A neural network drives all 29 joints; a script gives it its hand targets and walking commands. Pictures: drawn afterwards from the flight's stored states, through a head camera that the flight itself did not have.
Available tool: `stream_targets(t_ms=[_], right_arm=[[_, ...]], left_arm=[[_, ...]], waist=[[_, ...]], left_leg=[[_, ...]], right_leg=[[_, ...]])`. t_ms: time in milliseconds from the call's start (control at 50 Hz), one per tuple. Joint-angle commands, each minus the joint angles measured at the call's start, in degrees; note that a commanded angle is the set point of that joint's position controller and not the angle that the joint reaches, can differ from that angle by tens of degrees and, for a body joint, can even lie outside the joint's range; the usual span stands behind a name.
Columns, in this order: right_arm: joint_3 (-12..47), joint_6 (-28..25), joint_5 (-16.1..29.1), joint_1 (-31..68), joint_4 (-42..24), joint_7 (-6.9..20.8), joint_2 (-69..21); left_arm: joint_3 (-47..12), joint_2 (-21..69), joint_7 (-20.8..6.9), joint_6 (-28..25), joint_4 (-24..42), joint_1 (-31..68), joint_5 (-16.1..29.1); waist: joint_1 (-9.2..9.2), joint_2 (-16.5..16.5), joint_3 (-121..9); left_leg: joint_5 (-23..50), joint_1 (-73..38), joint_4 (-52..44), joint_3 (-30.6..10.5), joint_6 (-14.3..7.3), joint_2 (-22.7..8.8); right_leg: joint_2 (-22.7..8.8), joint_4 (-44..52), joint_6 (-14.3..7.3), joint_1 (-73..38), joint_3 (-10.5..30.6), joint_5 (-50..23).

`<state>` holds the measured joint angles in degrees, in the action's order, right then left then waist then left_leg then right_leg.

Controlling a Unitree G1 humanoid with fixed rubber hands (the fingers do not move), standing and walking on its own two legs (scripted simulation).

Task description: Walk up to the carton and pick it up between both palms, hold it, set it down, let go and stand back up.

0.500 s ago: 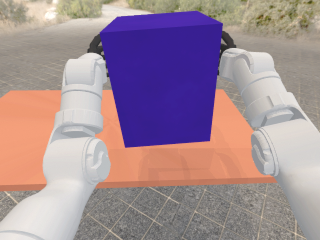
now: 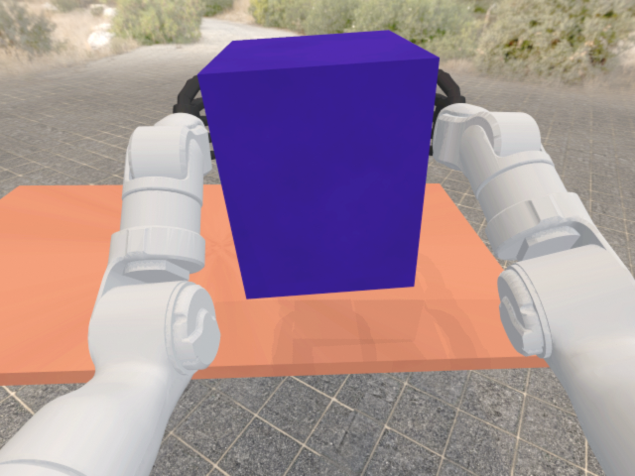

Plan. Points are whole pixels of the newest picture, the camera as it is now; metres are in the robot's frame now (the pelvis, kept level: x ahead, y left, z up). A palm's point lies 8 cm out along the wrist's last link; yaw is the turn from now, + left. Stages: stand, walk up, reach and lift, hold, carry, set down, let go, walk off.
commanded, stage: hold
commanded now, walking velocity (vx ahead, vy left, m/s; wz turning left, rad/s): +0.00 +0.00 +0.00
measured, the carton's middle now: (320, 159) +0.39 +0.00 +0.30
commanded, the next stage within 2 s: none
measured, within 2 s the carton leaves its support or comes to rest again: neither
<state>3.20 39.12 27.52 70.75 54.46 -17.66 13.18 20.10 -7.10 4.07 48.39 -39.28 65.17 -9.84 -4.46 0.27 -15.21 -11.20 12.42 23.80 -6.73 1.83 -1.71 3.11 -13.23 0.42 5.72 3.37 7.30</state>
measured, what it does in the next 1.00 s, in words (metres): stands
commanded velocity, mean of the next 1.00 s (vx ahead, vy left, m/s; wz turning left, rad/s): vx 0.00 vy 0.00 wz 0.00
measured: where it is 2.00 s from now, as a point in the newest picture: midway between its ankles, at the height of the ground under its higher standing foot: outside the picture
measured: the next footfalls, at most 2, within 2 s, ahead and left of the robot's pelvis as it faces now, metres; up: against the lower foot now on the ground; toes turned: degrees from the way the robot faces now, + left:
none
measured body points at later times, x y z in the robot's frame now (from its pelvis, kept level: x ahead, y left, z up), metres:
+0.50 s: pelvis +0.00 +0.00 +0.00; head -0.10 +0.02 +0.44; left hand +0.39 +0.15 +0.33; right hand +0.38 -0.15 +0.34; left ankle +0.02 +0.13 -0.75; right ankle +0.00 -0.13 -0.75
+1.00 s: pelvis -0.01 +0.00 +0.00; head -0.10 +0.03 +0.44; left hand +0.39 +0.15 +0.33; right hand +0.38 -0.15 +0.34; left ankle +0.02 +0.13 -0.75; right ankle +0.00 -0.13 -0.75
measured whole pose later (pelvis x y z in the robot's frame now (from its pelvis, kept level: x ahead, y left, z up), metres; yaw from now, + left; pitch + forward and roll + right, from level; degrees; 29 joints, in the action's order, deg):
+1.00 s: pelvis -0.01 +0.00 +0.00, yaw +0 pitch +0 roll -3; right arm 0.9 38.6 26.8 72.6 56.4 -17.7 13.0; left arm 19.1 -7.8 4.0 47.6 -41.2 66.9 -9.9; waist -5.1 -0.2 -14.6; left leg -10.7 13.7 24.0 -6.9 1.9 -1.6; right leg 3.1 -13.6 0.4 6.9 3.2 6.9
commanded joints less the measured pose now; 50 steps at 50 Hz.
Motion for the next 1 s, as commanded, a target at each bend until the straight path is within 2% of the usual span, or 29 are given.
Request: stream_targets(t_ms=[0, 60, 80, 120, 160, 180, 240, 300, 320, 360, 380, 420, 500, 540, 560, 580, 620, 640, 660, 680, 700, 780, 820, 840, 860, 880, 900, 940, 980], right_arm=[[3.4, -2.2, 9.2, 49.1, -21.3, 7.7, -38.3], [5.1, -2.7, 9.9, 52.2, -25.0, 8.0, -38.8], [2.6, -2.0, 8.6, 51.4, -21.5, 8.1, -37.3], [1.0, -2.1, 8.0, 50.2, -18.2, 8.7, -36.0], [1.8, -1.8, 8.1, 49.6, -15.9, 9.3, -36.6], [3.2, -2.5, 8.6, 51.8, -19.7, 9.4, -37.9], [1.1, -2.5, 7.7, 48.8, -16.5, 9.1, -37.1], [2.3, -2.7, 8.3, 50.7, -15.6, 9.9, -36.6], [3.7, -3.5, 9.0, 51.4, -19.7, 9.7, -38.9], [4.4, -3.3, 10.2, 50.1, -19.5, 9.3, -39.7], [3.1, -3.6, 8.5, 51.9, -19.2, 9.1, -38.6], [4.9, -3.8, 9.0, 52.8, -20.2, 8.6, -40.2], [5.5, -3.9, 10.2, 49.8, -25.0, 8.1, -38.7], [5.1, -2.6, 8.8, 49.8, -24.2, 7.4, -38.6], [3.8, -2.7, 8.5, 50.9, -24.8, 7.0, -38.5], [6.8, -2.8, 10.1, 54.0, -24.5, 7.8, -41.6], [5.2, -3.0, 9.5, 53.3, -24.8, 8.3, -40.6], [5.3, -3.2, 10.9, 53.3, -26.1, 8.3, -39.7], [3.8, -2.5, 10.0, 51.9, -21.7, 8.1, -39.0], [3.3, -2.2, 9.3, 50.5, -21.9, 8.0, -37.0], [3.4, -1.8, 8.9, 51.5, -20.1, 7.9, -37.9], [2.6, -2.1, 8.9, 50.2, -18.1, 8.6, -37.1], [2.4, -2.9, 8.8, 51.3, -18.6, 8.7, -37.5], [4.2, -3.3, 8.7, 52.7, -21.0, 8.6, -38.2], [2.6, -2.5, 9.0, 49.1, -18.6, 8.3, -37.8], [2.6, -2.4, 8.9, 51.1, -18.6, 8.4, -37.3], [0.6, -2.9, 8.1, 50.2, -19.9, 8.3, -36.2], [2.9, -3.2, 9.3, 52.1, -21.1, 9.0, -37.3], [1.3, -3.7, 7.7, 54.4, -18.5, 9.2, -36.1]], left_arm=[[-16.5, 38.5, -8.8, -4.1, 8.5, 44.2, 10.8], [-16.4, 39.6, -8.3, -4.1, 9.7, 44.2, 11.2], [-16.7, 39.2, -8.3, -4.4, 7.7, 45.5, 11.3], [-13.7, 38.4, -8.6, -4.1, 4.8, 44.2, 9.8], [-14.3, 38.2, -8.3, -4.5, 6.0, 44.6, 10.0], [-13.0, 37.6, -8.4, -4.6, 5.7, 45.4, 9.6], [-13.8, 37.4, -8.1, -5.0, 5.2, 45.2, 9.7], [-12.5, 37.4, -7.7, -5.0, 5.6, 46.5, 9.0], [-11.1, 35.8, -7.8, -5.1, 3.0, 43.4, 8.4], [-13.6, 36.8, -7.2, -6.0, 9.0, 46.8, 10.1], [-13.6, 37.4, -7.7, -5.4, 5.4, 46.2, 10.0], [-13.0, 37.5, -8.1, -5.4, 5.6, 45.0, 9.7], [-19.1, 41.4, -7.9, -4.7, 12.1, 43.7, 12.2], [-15.4, 36.8, -8.4, -4.3, 8.6, 44.5, 10.2], [-15.8, 37.0, -9.1, -4.4, 6.4, 44.2, 10.4], [-14.2, 37.2, -8.5, -4.8, 6.6, 45.6, 9.7], [-14.9, 37.5, -8.0, -4.9, 7.0, 45.1, 10.1], [-18.7, 39.8, -7.7, -4.6, 9.5, 45.1, 12.2], [-16.0, 39.7, -7.8, -4.2, 7.4, 46.1, 11.2], [-15.2, 39.0, -8.4, -3.8, 6.5, 43.7, 10.4], [-12.1, 35.9, -9.0, -3.9, 3.3, 43.3, 8.3], [-13.4, 37.5, -8.6, -4.2, 5.2, 43.8, 9.1], [-13.1, 36.8, -8.5, -4.1, 1.7, 42.7, 9.7], [-12.8, 38.8, -8.4, -4.5, 4.4, 43.0, 9.8], [-13.2, 37.4, -8.6, -4.6, 5.4, 43.5, 9.7], [-12.7, 36.4, -8.7, -4.6, 4.4, 44.5, 9.1], [-14.5, 38.2, -8.9, -4.9, 6.6, 46.2, 10.1], [-16.3, 38.7, -7.8, -5.2, 10.1, 47.8, 11.3], [-15.7, 39.4, -7.8, -5.0, 3.7, 46.7, 10.4]], waist=[[-2.51, 3.6, -15.4], [-1.16, 3.4, -17.6], [-2.72, 3.7, -14.9], [-1.6, 4.7, -10.7], [-1.29, 4.5, -13.8], [0.21, 2.8, -16.2], [-1.73, 4.1, -15.4], [0.3, 4.3, -15.2], [2.04, 1.8, -16.5], [0.38, 2.1, -21.4], [-0.65, 1.3, -17.1], [0.81, 1.3, -16.2], [-2.33, 5.6, -20.4], [-2.4, 0.5, -15.6], [-2.88, 1.6, -15.0], [1.05, 2.3, -15.5], [0.66, 2.4, -18.1], [-1.13, 4.3, -20.3], [-2.21, 4.8, -17.4], [-2.1, 3.2, -13.3], [-0.2, 1.5, -12.2], [-0.4, 5.2, -14.3], [-1.39, 2.7, -14.3], [-0.65, 2.4, -16.0], [-1.58, 2.2, -16.6], [-0.56, 1.9, -12.9], [-2.38, 4.8, -15.7], [-1.46, 5.1, -19.4], [-2.07, 4.9, -15.1]], left_leg=[[14.3, -8.2, -0.9, 2.8, 2.1, 3.4], [14.8, -8.3, -0.9, 2.5, 2.2, 3.2], [10.9, -7.2, -2.0, 2.2, 1.7, 2.9], [7.4, -4.9, -3.2, 2.2, 2.0, 2.4], [10.4, -6.4, -2.4, 2.4, 2.1, 2.6], [12.5, -7.0, -2.1, 3.0, 1.7, 2.7], [12.0, -7.6, -2.0, 2.8, 1.8, 2.9], [11.5, -7.3, -2.1, 3.0, 1.9, 2.3], [11.9, -7.3, -1.7, 3.2, 1.1, 2.7], [15.8, -9.0, -0.6, 2.9, 1.6, 2.6], [15.3, -9.3, -0.6, 3.0, 1.7, 2.6], [15.6, -8.6, -0.9, 3.2, 1.5, 3.1], [19.4, -10.8, 0.4, 3.0, 2.9, 3.1], [15.5, -9.4, -0.3, 2.9, 1.3, 3.2], [11.9, -8.1, -1.0, 2.7, 1.1, 3.4], [12.1, -7.7, -1.4, 3.4, 0.7, 3.3], [12.0, -6.7, -1.1, 3.0, 1.0, 3.5], [14.0, -8.2, -0.3, 2.7, 1.9, 3.3], [14.1, -9.2, -0.4, 2.9, 2.5, 3.0], [13.4, -8.3, -1.3, 2.4, 2.3, 2.9], [10.0, -6.6, -2.5, 3.3, 1.0, 2.9], [11.7, -6.2, -1.6, 3.4, 2.2, 3.2], [12.1, -7.3, -1.8, 2.8, 1.9, 2.6], [15.5, -8.0, -1.4, 3.2, 2.2, 2.7], [14.1, -8.8, -1.8, 2.6, 1.7, 2.7], [11.9, -7.0, -2.2, 3.1, 1.5, 2.8], [12.1, -7.4, -2.0, 2.8, 2.3, 2.5], [14.7, -8.2, -0.9, 2.4, 2.7, 2.5], [9.9, -6.0, -1.9, 2.5, 2.7, 2.3]], right_leg=[[1.7, 0.8, 0.6, -3.8, -0.5, -11.2], [2.3, -0.3, 0.3, -4.0, -1.0, -9.7], [1.7, 1.1, 0.0, -2.6, -1.0, -7.2], [1.6, 0.9, -0.4, -1.5, -0.8, -3.0], [1.6, 0.8, -0.6, -2.4, -0.7, -5.7], [2.0, 0.3, -0.2, -3.5, -1.2, -7.2], [1.5, 0.9, -0.1, -2.5, -1.4, -7.8], [1.8, 0.7, -0.5, -2.5, -1.3, -5.8], [1.8, 0.6, 0.3, -3.3, -1.2, -6.5], [2.0, -0.1, 0.5, -4.8, -1.3, -10.5], [2.1, 0.2, 0.4, -2.9, -0.9, -10.4], [2.0, 0.4, 0.7, -4.2, -0.7, -10.9], [2.8, -0.6, 0.3, -4.0, -1.3, -14.1], [2.1, 0.1, 1.4, -2.9, -0.6, -12.7], [1.3, 0.9, 1.5, -2.0, -0.5, -9.4], [1.2, 0.8, 1.2, -2.3, -0.9, -8.0], [1.5, 0.1, 0.9, -3.3, -0.8, -8.7], [2.0, -0.4, 0.5, -3.2, -1.0, -10.4], [1.9, 0.2, 0.5, -1.8, -1.3, -9.8], [2.4, 0.7, 0.4, -2.5, -0.9, -8.8], [1.4, 1.7, 0.4, -2.8, -0.8, -6.2], [1.5, 0.4, -0.3, -2.4, -0.9, -6.5], [1.4, 1.3, -0.5, -3.1, -1.1, -7.2], [2.4, 0.6, -0.5, -3.8, -1.5, -9.3], [1.9, 1.1, 0.0, -3.2, -1.3, -8.8], [1.7, 1.3, 0.3, -2.0, -0.5, -6.5], [1.7, 0.5, 0.0, -3.0, -1.3, -7.1], [2.3, -0.5, -0.4, -3.6, -1.0, -8.9], [2.1, 0.7, -0.7, -2.5, -1.4, -4.1]])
